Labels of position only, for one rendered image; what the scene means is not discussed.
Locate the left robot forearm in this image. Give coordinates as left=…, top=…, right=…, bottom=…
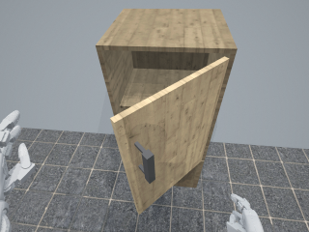
left=0, top=200, right=12, bottom=232

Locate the robot left hand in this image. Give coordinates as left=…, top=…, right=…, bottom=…
left=0, top=110, right=35, bottom=201

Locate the handle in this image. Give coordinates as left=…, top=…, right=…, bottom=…
left=134, top=141, right=155, bottom=184

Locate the robot right hand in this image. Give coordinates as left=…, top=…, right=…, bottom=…
left=226, top=193, right=264, bottom=232

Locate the cupboard door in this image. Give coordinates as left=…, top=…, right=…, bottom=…
left=110, top=56, right=230, bottom=215

